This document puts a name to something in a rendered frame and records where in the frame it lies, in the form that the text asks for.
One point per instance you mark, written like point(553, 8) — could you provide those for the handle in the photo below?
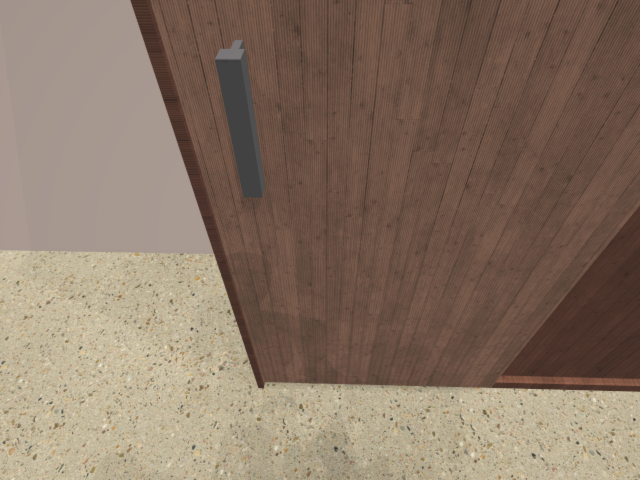
point(234, 81)

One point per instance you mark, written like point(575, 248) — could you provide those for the wardrobe door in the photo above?
point(439, 174)
point(595, 331)

